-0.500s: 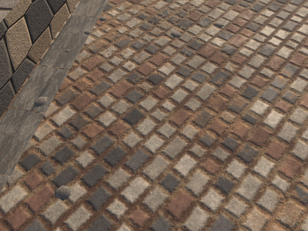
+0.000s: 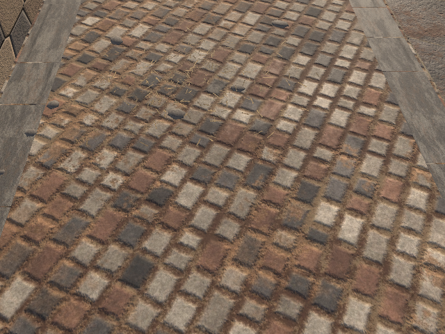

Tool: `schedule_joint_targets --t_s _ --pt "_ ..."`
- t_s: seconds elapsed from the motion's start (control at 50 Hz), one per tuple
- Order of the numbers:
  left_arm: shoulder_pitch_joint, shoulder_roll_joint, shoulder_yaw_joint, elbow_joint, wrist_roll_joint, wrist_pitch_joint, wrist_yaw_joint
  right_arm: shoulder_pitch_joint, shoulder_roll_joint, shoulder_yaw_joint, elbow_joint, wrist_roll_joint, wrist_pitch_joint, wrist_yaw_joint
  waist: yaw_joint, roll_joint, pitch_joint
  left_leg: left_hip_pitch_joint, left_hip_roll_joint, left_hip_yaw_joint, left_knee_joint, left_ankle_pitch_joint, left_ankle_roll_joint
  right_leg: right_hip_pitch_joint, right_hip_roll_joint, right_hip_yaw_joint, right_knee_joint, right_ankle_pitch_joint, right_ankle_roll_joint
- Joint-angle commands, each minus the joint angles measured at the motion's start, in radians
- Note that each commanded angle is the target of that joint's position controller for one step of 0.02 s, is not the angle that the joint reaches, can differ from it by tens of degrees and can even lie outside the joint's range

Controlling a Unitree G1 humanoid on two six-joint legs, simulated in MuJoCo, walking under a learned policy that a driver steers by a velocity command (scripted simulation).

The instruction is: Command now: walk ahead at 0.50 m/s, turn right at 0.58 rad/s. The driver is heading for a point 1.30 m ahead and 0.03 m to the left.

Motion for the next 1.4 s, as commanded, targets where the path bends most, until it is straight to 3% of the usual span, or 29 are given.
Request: schedule_joint_targets --t_s 0.02,0.06,0.12,0.24,0.32,0.36,0.4,0.42,0.44,0.46,0.48,0.52,0.56,0.62,0.7,0.84,0.88,0.92,0.94,0.96,0.98,1.0,1.02,1.04,1.08,1.16,1.24,1.32,1.4 --pt "-0.082 0.113 0.034 -0.117 0.007 -0.014 -0.005 0.106 -0.108 -0.034 -0.013 -0.007 0.005 -0.01 -0.072 0.15 -0.003 0.336 0.296 -0.349 -0.285 -0.08 0.145 -0.385 -0.133 0.011 0.091 0.11 0.015" --pt "-0.072 0.074 0.029 -0.12 -0.003 -0.004 -0.013 0.098 -0.099 -0.034 0.001 -0.003 -0.001 -0.01 -0.055 0.171 0.008 0.282 0.269 -0.243 -0.327 0.003 0.15 -0.344 -0.151 -0.015 0.051 0.138 0.019" --pt "-0.12 0.043 0.02 -0.145 0.004 0.005 -0.016 0.107 -0.136 -0.048 0.031 0.0 -0.008 -0.01 -0.054 0.132 0.028 0.281 0.289 -0.149 -0.367 0.119 0.178 -0.385 -0.166 -0.023 -0.041 0.203 0.035" --pt "-0.269 -0.003 -0.003 -0.172 0.007 -0.018 -0.043 0.149 -0.172 -0.051 0.088 0.011 0.006 -0.008 -0.1 0.092 0.054 0.307 0.258 0.032 -0.38 0.24 0.158 -0.308 -0.139 -0.085 -0.377 0.444 0.018" --pt "-0.364 0.009 -0.003 -0.21 0.004 -0.028 -0.062 0.213 -0.205 -0.059 0.139 0.035 0.026 -0.004 -0.11 0.098 0.09 0.406 0.305 0.043 -0.356 0.307 0.15 -0.281 -0.112 -0.125 -0.513 0.38 -0.023" --pt "-0.34 0.036 0.009 -0.213 0.012 -0.03 -0.063 0.218 -0.226 -0.062 0.158 0.045 0.038 -0.006 -0.068 0.123 0.06 0.449 0.315 0.05 -0.266 0.56 0.136 -0.185 -0.075 -0.158 -0.562 0.295 -0.059" --pt "-0.089 0.111 0.053 -0.14 0.021 -0.031 -0.05 0.21 -0.217 -0.05 0.172 0.05 0.047 -0.01 0.081 0.121 -0.092 0.355 0.253 0.096 0.029 0.757 0.093 0.21 -0.028 -0.191 -0.64 0.371 -0.112" --pt "0.091 0.192 0.077 -0.104 0.031 -0.023 -0.03 0.209 -0.161 -0.024 0.146 0.022 0.039 -0.01 0.149 0.021 -0.24 0.105 0.2 0.103 0.339 0.419 0.054 0.553 -0.217 0.018 -0.584 0.439 -0.17" --pt "0.09 0.261 0.079 -0.105 0.037 -0.023 -0.024 0.323 -0.042 0.014 0.124 0.013 0.021 0.002 0.058 -0.22 -0.391 -0.23 0.018 0.024 0.675 -0.39 -0.002 0.791 -0.478 0.502 -0.695 0.278 -0.321" --pt "0.095 0.168 0.059 -0.11 0.036 -0.029 -0.026 0.239 -0.161 -0.018 0.142 0.044 0.007 0.006 0.12 -0.096 -0.382 -0.301 0.042 -0.126 0.776 -0.409 0.004 0.728 -0.469 0.532 -0.765 0.21 -0.295" --pt "0.042 0.136 0.045 -0.095 0.033 -0.036 -0.026 0.156 -0.184 -0.03 0.104 0.066 0.003 0.008 0.101 -0.092 -0.212 -0.37 0.084 -0.104 0.777 -0.328 0.009 0.604 -0.431 0.352 -0.785 0.269 -0.252" --pt "-0.068 0.074 0.029 -0.082 0.03 -0.049 -0.032 0.12 -0.155 -0.031 0.106 0.039 0.012 -0.001 0.029 -0.05 -0.078 -0.314 0.15 -0.081 0.677 -0.18 -0.002 0.375 -0.347 0.154 -0.848 0.383 -0.207" --pt "-0.119 0.04 0.026 -0.072 0.038 -0.071 -0.034 0.183 -0.116 -0.03 0.132 0.042 0.043 -0.004 -0.025 -0.066 -0.053 -0.209 0.173 -0.091 0.651 -0.1 -0.015 0.254 -0.319 0.055 -0.929 0.408 -0.199" --pt "-0.136 0.051 0.035 -0.035 0.042 -0.093 -0.027 0.154 -0.076 -0.027 0.121 0.038 0.071 -0.01 -0.047 -0.032 0.011 -0.248 0.174 -0.105 0.587 -0.026 -0.036 0.196 -0.32 -0.059 -0.994 0.478 -0.198" --pt "-0.12 0.074 0.043 0.002 0.044 -0.092 -0.01 0.057 -0.058 -0.022 0.089 0.03 0.066 0.006 -0.024 -0.018 0.052 -0.284 0.159 -0.091 0.356 0.186 -0.035 0.23 -0.29 -0.198 -1.014 0.506 -0.167" --pt "-0.04 0.131 0.066 0.068 0.012 -0.054 0.003 -0.132 -0.056 -0.012 -0.006 0.027 0.064 0.048 0.035 0.003 0.108 -0.314 0.127 0.015 0.118 0.157 0.031 0.422 -0.35 -0.299 -0.953 0.605 -0.131" --pt "-0.054 0.158 0.074 0.07 0.006 -0.038 0.009 -0.108 -0.08 -0.025 -0.021 0.027 0.068 0.055 0.003 -0.024 0.066 -0.233 0.074 0.071 0.11 0.058 0.068 0.464 -0.353 -0.326 -0.843 0.893 -0.108" --pt "-0.083 0.178 0.076 0.063 -0.002 -0.02 0.015 0.071 -0.14 -0.062 0.01 0.032 0.074 0.05 -0.107 -0.037 -0.048 0.018 -0.014 0.127 0.085 0.004 0.12 0.435 -0.321 -0.36 -0.565 1.14 -0.071" --pt "-0.079 0.16 0.066 0.057 0.001 -0.021 0.019 0.235 -0.207 -0.098 0.052 0.034 0.08 0.035 -0.187 0.001 -0.136 0.29 -0.035 0.08 0.035 0.048 0.16 0.288 -0.277 -0.373 -0.317 1.015 -0.029" --pt "0.003 0.039 0.029 0.013 0.044 -0.036 0.013 0.29 -0.329 -0.128 0.062 0.04 0.085 0.014 -0.122 0.261 -0.214 0.635 0.215 -0.371 0.003 0.016 0.303 -0.126 -0.143 -0.355 0.062 0.268 0.043" --pt "-0.013 0.019 0.007 -0.009 0.03 -0.076 0.0 0.276 -0.322 -0.114 0.02 0.033 0.067 0.023 -0.11 0.254 -0.381 0.791 0.362 -0.857 -0.199 -0.198 0.442 -0.346 0.006 -0.104 0.264 -0.175 0.056" --pt "-0.143 0.104 0.028 -0.033 -0.013 -0.104 -0.013 0.261 -0.241 -0.091 0.021 0.025 0.053 0.029 -0.158 0.141 -0.288 0.742 0.347 -0.763 -0.26 -0.202 0.373 -0.453 -0.056 -0.02 0.282 -0.101 0.028" --pt "-0.185 0.1 0.024 -0.049 -0.021 -0.119 -0.014 0.218 -0.207 -0.081 0.021 0.026 0.043 0.028 -0.132 0.11 -0.171 0.61 0.31 -0.626 -0.257 -0.147 0.333 -0.467 -0.099 -0.031 0.213 -0.011 0.004" --pt "-0.184 0.095 0.026 -0.035 0.004 -0.123 -0.005 0.147 -0.17 -0.07 0.011 0.029 0.041 0.026 -0.083 0.048 -0.093 0.458 0.265 -0.509 -0.254 -0.037 0.298 -0.412 -0.142 -0.035 0.121 0.056 0.004" --pt "-0.154 0.107 0.039 -0.022 0.031 -0.104 -0.002 0.075 -0.127 -0.054 -0.02 0.012 0.04 0.016 -0.023 0.083 -0.054 0.279 0.206 -0.394 -0.287 0.129 0.277 -0.277 -0.177 -0.031 0.019 0.132 0.02" --pt "-0.2 0.058 0.027 -0.042 0.043 -0.072 0.001 0.107 -0.169 -0.066 -0.015 0.019 0.036 -0.008 -0.021 0.077 -0.021 0.167 0.159 -0.28 -0.313 0.29 0.273 -0.259 -0.153 -0.069 -0.176 0.262 0.08" --pt "-0.336 0.02 0.007 -0.069 0.033 -0.079 -0.013 0.156 -0.166 -0.064 0.004 0.025 0.046 -0.024 -0.081 0.123 -0.001 0.137 0.106 -0.217 -0.303 0.169 0.21 -0.188 -0.101 -0.084 -0.487 0.52 0.093" --pt "-0.414 0.044 0.008 -0.089 0.021 -0.098 -0.037 0.23 -0.159 -0.06 0.044 0.027 0.049 -0.024 -0.121 0.129 0.021 0.229 0.166 -0.277 -0.258 0.107 0.201 -0.177 -0.09 -0.073 -0.6 0.563 0.062" --pt "-0.344 0.085 0.024 -0.079 0.022 -0.111 -0.044 0.227 -0.169 -0.065 0.058 0.021 0.061 -0.027 -0.069 0.163 0.019 0.347 0.217 -0.334 -0.15 0.291 0.173 -0.119 -0.075 -0.092 -0.656 0.401 -0.008"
